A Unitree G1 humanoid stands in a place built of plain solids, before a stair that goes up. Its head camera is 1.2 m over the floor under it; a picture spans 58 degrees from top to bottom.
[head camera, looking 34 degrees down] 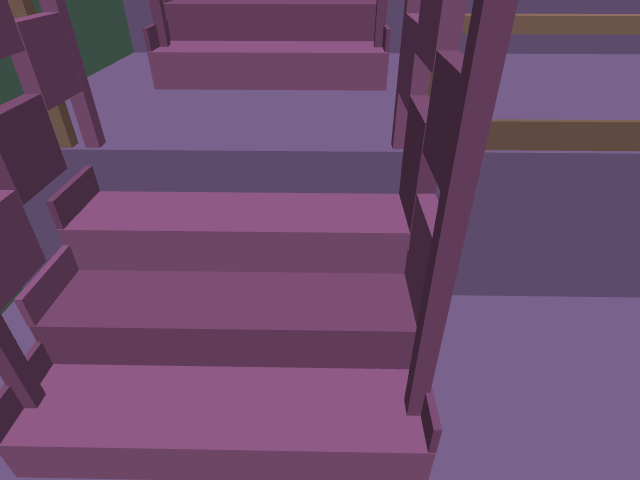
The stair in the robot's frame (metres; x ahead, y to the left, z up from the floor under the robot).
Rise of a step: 0.16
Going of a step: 0.26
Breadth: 1.12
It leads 1 degrees to the right of straight ahead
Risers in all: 4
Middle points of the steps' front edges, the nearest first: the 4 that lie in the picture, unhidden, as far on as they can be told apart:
0.60 0.27 0.16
0.86 0.26 0.32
1.12 0.26 0.47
1.38 0.26 0.63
